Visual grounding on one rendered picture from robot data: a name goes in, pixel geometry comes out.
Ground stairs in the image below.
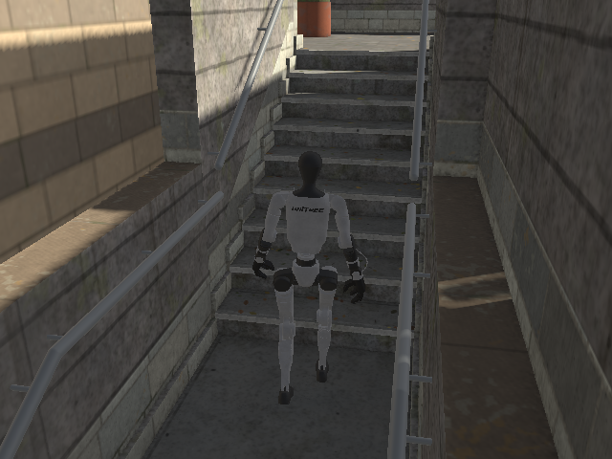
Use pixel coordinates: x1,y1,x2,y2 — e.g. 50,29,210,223
217,55,429,355

